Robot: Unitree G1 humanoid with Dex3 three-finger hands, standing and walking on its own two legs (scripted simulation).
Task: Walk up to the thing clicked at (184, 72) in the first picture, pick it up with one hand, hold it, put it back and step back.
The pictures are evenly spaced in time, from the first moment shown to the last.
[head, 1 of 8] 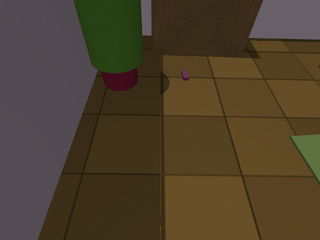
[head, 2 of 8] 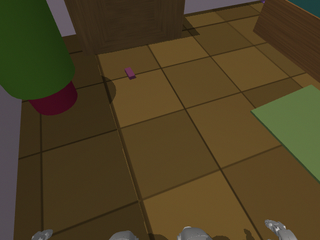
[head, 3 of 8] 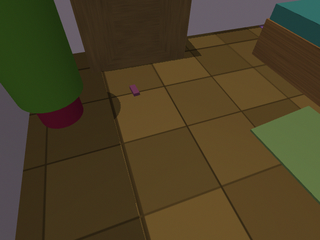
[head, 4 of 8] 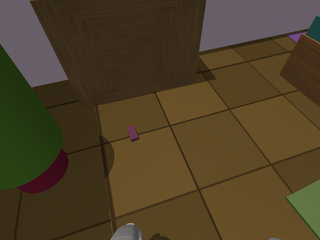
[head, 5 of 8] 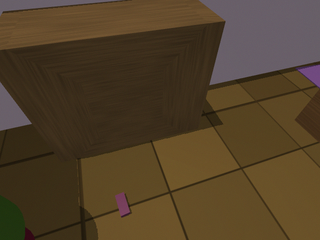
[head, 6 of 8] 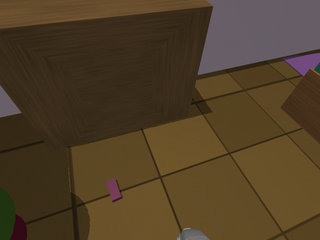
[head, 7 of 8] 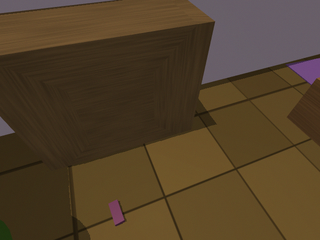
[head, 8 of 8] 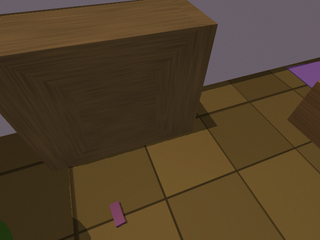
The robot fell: no
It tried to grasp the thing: no
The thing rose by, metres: 0.00
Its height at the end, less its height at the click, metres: +0.00
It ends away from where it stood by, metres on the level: 0.00
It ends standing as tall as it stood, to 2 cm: yes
